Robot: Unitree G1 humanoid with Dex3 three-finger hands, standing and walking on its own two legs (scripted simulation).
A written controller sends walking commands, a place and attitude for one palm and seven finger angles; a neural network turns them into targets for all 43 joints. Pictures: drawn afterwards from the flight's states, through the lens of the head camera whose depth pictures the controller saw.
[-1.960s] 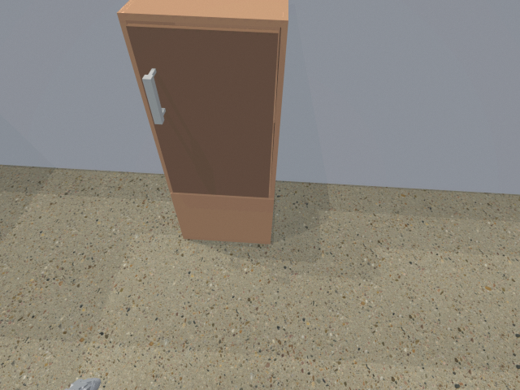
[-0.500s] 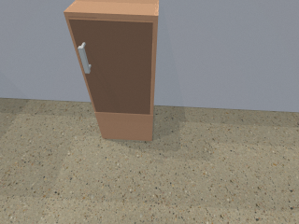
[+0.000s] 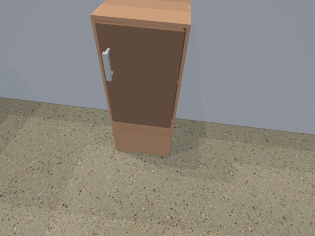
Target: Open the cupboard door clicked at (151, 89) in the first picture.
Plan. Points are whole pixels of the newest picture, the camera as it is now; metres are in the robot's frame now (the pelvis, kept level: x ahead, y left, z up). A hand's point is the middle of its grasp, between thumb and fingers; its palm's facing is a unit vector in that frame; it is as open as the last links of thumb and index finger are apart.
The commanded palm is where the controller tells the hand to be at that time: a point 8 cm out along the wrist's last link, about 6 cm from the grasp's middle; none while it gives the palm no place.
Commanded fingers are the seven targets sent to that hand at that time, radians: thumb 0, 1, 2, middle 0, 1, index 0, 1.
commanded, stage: take the last steps up to it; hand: left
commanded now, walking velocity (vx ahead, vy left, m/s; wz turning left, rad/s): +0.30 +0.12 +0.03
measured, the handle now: (108, 64) +0.80 +0.29 +0.00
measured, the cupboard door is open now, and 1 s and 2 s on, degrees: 0 0 0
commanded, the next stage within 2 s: come to a stop and stand still in 0.42 s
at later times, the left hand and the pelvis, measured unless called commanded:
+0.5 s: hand (98, 202) +0.25 +0.21 -0.17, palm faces -0.01 -0.98 -0.21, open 7.3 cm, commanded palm none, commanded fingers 0.00 0.90 0.90 -0.20 -0.30 -0.20 -0.30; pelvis +0.16 +0.03 -0.02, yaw -1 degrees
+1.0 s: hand (77, 201) +0.26 +0.28 -0.19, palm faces +0.07 -0.97 -0.23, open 7.4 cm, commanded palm none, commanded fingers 0.00 0.90 0.90 -0.20 -0.30 -0.20 -0.30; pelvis +0.22 +0.07 -0.01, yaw -1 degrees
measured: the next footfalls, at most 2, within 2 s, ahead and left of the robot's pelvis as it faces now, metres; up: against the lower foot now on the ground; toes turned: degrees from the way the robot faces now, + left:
left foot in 0.04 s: +0.07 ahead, +0.12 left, +0.00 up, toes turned +5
right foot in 0.50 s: +0.29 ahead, -0.07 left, +0.00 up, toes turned -9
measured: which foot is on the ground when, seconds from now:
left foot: up 0.00-0.02, down 0.04-0.50, up 0.52-0.82, down 0.84-1.00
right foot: down 0.00-0.04, up 0.06-0.48, down 0.50-0.84, up 0.86-1.00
